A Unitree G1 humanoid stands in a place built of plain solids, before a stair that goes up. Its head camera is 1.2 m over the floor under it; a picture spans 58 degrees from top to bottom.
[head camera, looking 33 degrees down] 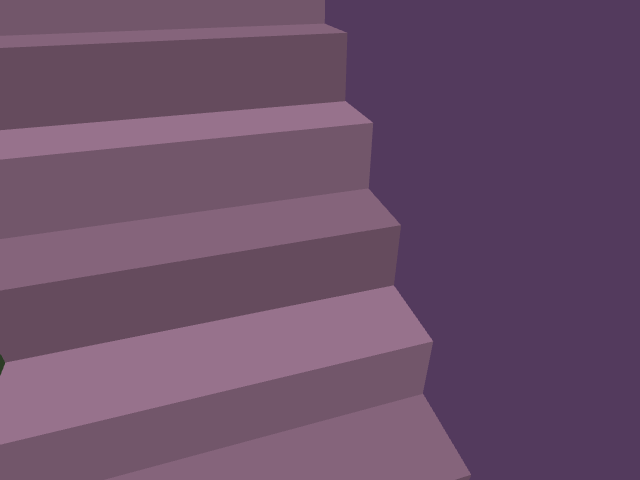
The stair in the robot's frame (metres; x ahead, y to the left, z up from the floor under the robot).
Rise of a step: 0.20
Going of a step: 0.23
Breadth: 1.00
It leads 17 degrees to the left of straight ahead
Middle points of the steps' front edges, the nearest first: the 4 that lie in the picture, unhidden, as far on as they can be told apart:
0.62 0.20 0.41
0.84 0.26 0.61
1.06 0.33 0.81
1.28 0.39 1.02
